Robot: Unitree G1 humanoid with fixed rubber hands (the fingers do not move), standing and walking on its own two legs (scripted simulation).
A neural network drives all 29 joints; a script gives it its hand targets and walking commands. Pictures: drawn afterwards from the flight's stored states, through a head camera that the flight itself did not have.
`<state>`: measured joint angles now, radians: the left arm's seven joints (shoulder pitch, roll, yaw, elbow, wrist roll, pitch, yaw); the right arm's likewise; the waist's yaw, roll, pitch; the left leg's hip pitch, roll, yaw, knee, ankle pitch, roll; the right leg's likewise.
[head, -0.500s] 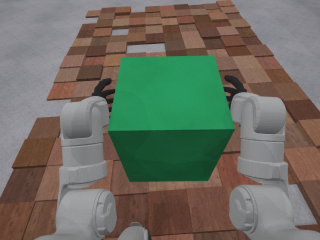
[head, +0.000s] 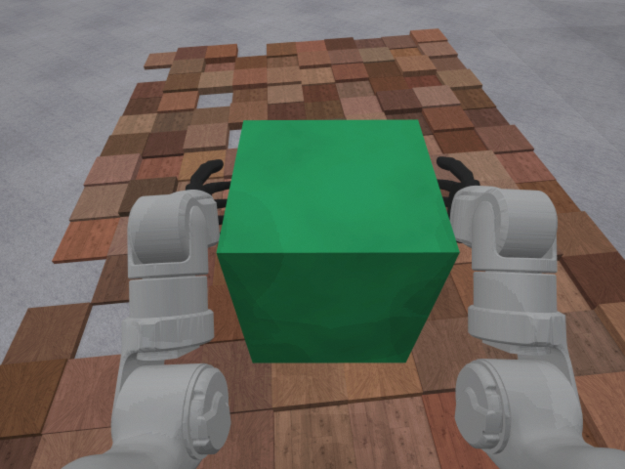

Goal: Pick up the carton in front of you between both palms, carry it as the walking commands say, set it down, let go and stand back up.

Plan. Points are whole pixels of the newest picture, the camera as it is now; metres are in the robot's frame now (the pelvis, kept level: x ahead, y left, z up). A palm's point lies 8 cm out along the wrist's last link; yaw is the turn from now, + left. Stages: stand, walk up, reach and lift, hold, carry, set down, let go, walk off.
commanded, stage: carry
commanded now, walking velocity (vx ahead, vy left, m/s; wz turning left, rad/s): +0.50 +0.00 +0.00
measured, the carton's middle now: (329, 249) +0.38 -0.01 +0.10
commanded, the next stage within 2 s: none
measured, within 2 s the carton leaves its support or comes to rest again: neither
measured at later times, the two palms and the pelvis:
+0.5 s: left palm (192, 128) +0.65 +0.22 +0.11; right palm (364, 116) +0.65 -0.07 +0.13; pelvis +0.28 +0.07 -0.04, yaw +0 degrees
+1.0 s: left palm (203, 96) +0.89 +0.26 +0.05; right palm (332, 82) +0.92 -0.03 +0.05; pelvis +0.58 +0.08 -0.01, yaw +3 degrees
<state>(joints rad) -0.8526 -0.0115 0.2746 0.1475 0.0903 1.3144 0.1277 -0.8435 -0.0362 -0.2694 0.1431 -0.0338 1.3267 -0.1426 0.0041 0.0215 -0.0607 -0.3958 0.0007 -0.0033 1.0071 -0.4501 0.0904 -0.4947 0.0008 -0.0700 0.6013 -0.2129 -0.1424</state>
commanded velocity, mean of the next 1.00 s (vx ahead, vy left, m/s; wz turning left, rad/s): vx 0.50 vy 0.00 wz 0.00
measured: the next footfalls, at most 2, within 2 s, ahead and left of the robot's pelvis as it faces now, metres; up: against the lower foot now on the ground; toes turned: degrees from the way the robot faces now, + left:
left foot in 0.34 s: +0.33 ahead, +0.12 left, -0.05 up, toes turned +4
right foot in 0.86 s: +0.72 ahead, +0.03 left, +0.00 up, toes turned -4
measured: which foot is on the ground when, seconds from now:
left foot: up 0.00-0.32, down 0.34-0.86, up 0.88-1.00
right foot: down 0.00-0.38, up 0.40-0.84, down 0.86-1.00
